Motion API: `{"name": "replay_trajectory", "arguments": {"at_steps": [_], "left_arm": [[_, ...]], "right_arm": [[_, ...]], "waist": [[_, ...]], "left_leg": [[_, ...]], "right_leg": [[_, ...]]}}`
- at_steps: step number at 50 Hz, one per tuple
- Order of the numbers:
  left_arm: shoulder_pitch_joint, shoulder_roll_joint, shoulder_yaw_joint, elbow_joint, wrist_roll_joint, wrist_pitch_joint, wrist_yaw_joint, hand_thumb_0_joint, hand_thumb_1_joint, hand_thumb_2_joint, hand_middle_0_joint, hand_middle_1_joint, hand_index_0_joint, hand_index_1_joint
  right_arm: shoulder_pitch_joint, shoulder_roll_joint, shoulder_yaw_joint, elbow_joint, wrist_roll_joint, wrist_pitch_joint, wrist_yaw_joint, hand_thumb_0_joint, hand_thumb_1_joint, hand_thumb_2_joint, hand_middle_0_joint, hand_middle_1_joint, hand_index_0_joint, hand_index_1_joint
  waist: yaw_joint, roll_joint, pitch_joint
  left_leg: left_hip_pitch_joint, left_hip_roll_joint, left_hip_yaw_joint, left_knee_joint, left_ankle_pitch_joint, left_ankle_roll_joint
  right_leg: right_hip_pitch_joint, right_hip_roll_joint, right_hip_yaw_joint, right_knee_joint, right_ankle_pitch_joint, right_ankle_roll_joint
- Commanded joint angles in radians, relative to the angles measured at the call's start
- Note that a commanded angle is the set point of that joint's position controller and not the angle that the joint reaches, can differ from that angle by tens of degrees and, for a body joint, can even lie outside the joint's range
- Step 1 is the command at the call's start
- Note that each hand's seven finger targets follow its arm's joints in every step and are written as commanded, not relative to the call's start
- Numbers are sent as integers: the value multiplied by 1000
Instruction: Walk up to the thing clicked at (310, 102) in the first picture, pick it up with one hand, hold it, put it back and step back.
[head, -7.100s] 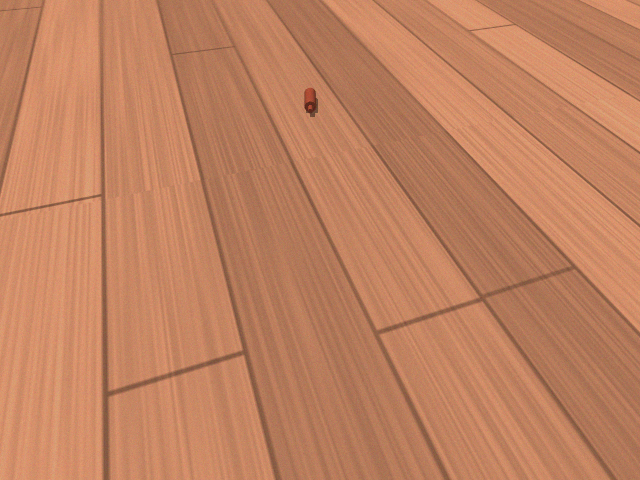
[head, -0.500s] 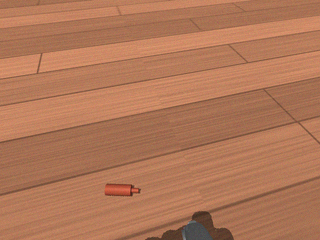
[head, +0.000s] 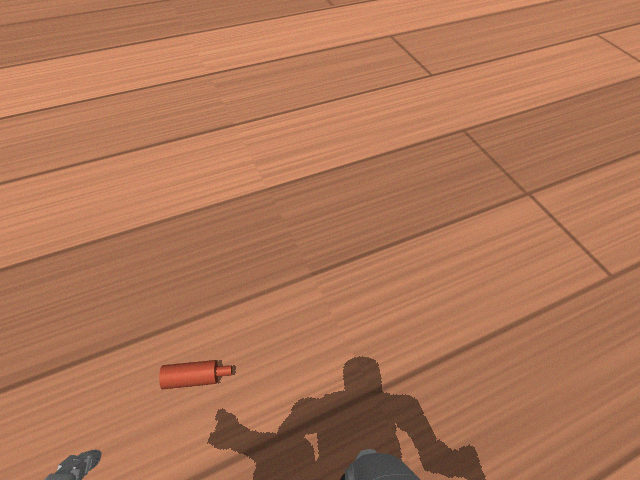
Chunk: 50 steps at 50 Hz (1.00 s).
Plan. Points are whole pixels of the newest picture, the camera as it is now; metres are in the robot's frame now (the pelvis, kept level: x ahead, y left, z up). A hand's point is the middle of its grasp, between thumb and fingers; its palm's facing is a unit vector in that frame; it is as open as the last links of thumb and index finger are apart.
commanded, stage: walk up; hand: left
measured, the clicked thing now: (197, 373) +0.49 +0.29 -0.71
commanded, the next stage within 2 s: stand in 1.44 s
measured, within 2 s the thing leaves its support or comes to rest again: neither
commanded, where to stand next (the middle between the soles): +0.12 -0.01 m, yaw +2 degrees
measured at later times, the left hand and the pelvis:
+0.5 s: hand out of the picture +0.11 +0.26 -0.14, palm faces +0.02 -0.94 -0.35, open 7.4 cm; pelvis +0.05 +0.00 +0.02, yaw +1 degrees
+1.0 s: hand out of the picture +0.15 +0.26 -0.12, palm faces +0.03 -0.95 -0.32, open 7.4 cm; pelvis +0.05 +0.00 +0.03, yaw +2 degrees
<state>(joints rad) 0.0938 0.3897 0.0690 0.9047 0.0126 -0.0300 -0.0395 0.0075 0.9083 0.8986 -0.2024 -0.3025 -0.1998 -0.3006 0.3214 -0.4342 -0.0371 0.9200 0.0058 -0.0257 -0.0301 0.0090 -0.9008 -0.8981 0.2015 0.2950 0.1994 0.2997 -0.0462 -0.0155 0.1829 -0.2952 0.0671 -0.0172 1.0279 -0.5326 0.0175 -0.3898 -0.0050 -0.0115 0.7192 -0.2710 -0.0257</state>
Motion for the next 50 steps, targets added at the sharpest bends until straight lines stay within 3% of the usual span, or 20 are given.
{"name": "replay_trajectory", "arguments": {"at_steps": [1, 3, 6, 7, 9, 10, 11, 12, 13, 15, 16, 17, 18, 19, 22, 23, 25, 36, 48, 50], "left_arm": [[92, 275, 66, -55, -10, -5, 36, 0, 900, 900, -200, -300, -200, -300], [46, 254, 58, -64, 0, -6, 36, 0, 900, 900, -200, -300, -200, -300], [34, 228, 44, -60, 7, -8, 39, 0, 900, 900, -200, -300, -200, -300], [23, 227, 40, -52, -2, -4, 39, 0, 900, 900, -200, -300, -200, -300], [-23, 200, 20, -51, -22, 9, 38, 0, 900, 900, -200, -300, -200, -300], [-29, 170, 8, -52, -29, 15, 39, 0, 900, 900, -200, -300, -200, -300], [-10, 142, 2, -46, -39, 22, 40, 0, 900, 900, -200, -300, -200, -300], [26, 171, 10, -12, -43, 32, 48, 0, 900, 900, -200, -300, -200, -300], [33, 201, 21, 21, -33, 36, 49, 0, 900, 900, -200, -300, -200, -300], [67, 168, 12, 55, -25, 27, 43, 0, 900, 900, -200, -300, -200, -300], [71, 184, 12, 73, -21, 19, 42, 0, 900, 900, -200, -300, -200, -300], [34, 214, 14, 69, -13, 11, 42, 0, 900, 900, -200, -300, -200, -300], [-21, 232, 13, 63, -10, 7, 40, 0, 900, 900, -200, -300, -200, -300], [-56, 229, 7, 61, -10, 6, 39, 0, 900, 900, -200, -300, -200, -300], [-42, 190, -12, 98, -21, 0, 41, 0, 900, 900, -200, -300, -200, -300], [-31, 190, -13, 113, -21, -2, 43, 0, 900, 900, -200, -300, -200, -300], [-50, 200, -9, 129, -19, -2, 44, 0, 900, 900, -200, -300, -200, -300], [-105, 181, -15, 182, -18, 5, 40, 0, 900, 900, -200, -300, -200, -300], [-98, 171, -8, 182, -15, 14, 33, 0, 900, 900, -200, -300, -200, -300], [-112, 170, -9, 182, -13, 16, 33, 0, 900, 900, -200, -300, -200, -300]], "right_arm": [[39, -217, -55, -51, 4, -38, -5, 0, -900, -900, 200, 300, 200, 300], [101, -194, -52, -16, -6, -34, 7, 0, -900, -900, 200, 300, 200, 300], [68, -148, -38, 1, -10, -34, 13, 0, -900, -900, 200, 300, 200, 300], [64, -140, -35, 13, -9, -38, 11, 0, -900, -900, 200, 300, 200, 300], [47, -147, -43, 21, -21, -42, 6, 0, -900, -900, 200, 300, 200, 300], [17, -177, -49, 10, -29, -44, 2, 0, -900, -900, 200, 300, 200, 300], [-48, -235, -56, -15, -35, -47, 2, 0, -900, -900, 200, 300, 200, 300], [-116, -288, -58, -31, -19, -45, 5, 0, -900, -900, 200, 300, 200, 300], [-170, -274, -56, -30, -22, -39, 8, 0, -900, -900, 200, 300, 200, 300], [-226, -215, -32, -23, -17, -30, 9, 0, -900, -900, 200, 300, 200, 300], [-230, -195, -25, -14, -12, -24, 13, 0, -900, -900, 200, 300, 200, 300], [-212, -168, -18, -6, -4, -19, 16, 0, -900, -900, 200, 300, 200, 300], [-189, -165, -19, 13, -2, -15, 20, 0, -900, -900, 200, 300, 200, 300], [-182, -167, -20, 29, -4, -15, 21, 0, -900, -900, 200, 300, 200, 300], [-233, -165, -12, 55, -2, -24, 23, 0, -900, -900, 200, 300, 200, 300], [-250, -155, -6, 62, 2, -25, 23, 0, -900, -900, 200, 300, 200, 300], [-262, -148, -6, 78, 7, -20, 22, 0, -900, -900, 200, 300, 200, 300], [-346, -135, 6, 152, 2, -8, 30, 0, -900, -900, 200, 300, 200, 300], [-350, -137, 6, 156, -4, -16, 28, 0, -900, -900, 200, 300, 200, 300], [-342, -142, 3, 160, -7, -14, 28, 0, -900, -900, 200, 300, 200, 300]], "waist": [[72, -48, -139], [45, -115, -115], [53, -171, -147], [49, -163, -175], [8, -101, -195], [5, -23, -181], [39, 86, -168], [57, 154, -166], [66, 113, -141], [99, 110, -168], [95, 107, -167], [67, 56, -167], [32, 26, -171], [15, 21, -186], [43, 44, -256], [50, 26, -273], [40, -1, -273], [43, -2, -225], [54, 28, -243], [46, 34, -232]], "left_leg": [[-300, -14, -70, 126, 8, 27], [-204, -11, -13, 9, 63, 10], [-87, -10, 37, -252, 118, -13], [-7, -25, 52, -317, 193, -17], [137, -46, 41, -448, 382, -4], [133, 10, -57, -523, 404, 11], [65, 143, -276, -614, 364, 61], [-84, 270, -418, -685, 249, 175], [-182, 257, -410, -683, 172, 196], [-139, 154, -235, -614, 178, 105], [-126, 108, -179, -558, 218, 61], [-120, 60, -137, -515, 213, 32], [-52, 22, -103, -520, 167, 16], [27, 22, -95, -528, 190, 13], [77, 65, -122, -550, 388, 33], [102, 65, -109, -539, 461, 34], [107, 49, -77, -529, 509, 26], [142, 47, -75, -649, 429, 1], [116, 66, -89, -717, 426, -5], [79, 65, -99, -731, 382, -3]], "right_leg": [[221, -277, 399, -355, -222, -239], [95, -215, 270, -352, -166, -215], [55, -210, 200, -284, 123, -201], [37, -203, 182, -233, 196, -187], [-65, -187, 156, -127, 200, -122], [-100, -149, 133, -75, 144, -79], [-99, -61, 94, -11, 17, -30], [28, -1, 34, 83, -197, -11], [125, -27, 56, 111, -234, -13], [153, -41, 54, -64, -109, -30], [157, -63, 94, -153, -26, -36], [133, -110, 191, -232, -34, -53], [76, -144, 225, -257, -68, -63], [35, -149, 213, -248, -28, -57], [130, -108, 128, -229, 142, -20], [149, -115, 129, -233, 189, -21], [179, -129, 124, -256, 235, -20], [178, -141, 124, -399, 99, -2], [270, -124, 88, -410, 130, 3], [283, -120, 82, -408, 118, 4]]}}
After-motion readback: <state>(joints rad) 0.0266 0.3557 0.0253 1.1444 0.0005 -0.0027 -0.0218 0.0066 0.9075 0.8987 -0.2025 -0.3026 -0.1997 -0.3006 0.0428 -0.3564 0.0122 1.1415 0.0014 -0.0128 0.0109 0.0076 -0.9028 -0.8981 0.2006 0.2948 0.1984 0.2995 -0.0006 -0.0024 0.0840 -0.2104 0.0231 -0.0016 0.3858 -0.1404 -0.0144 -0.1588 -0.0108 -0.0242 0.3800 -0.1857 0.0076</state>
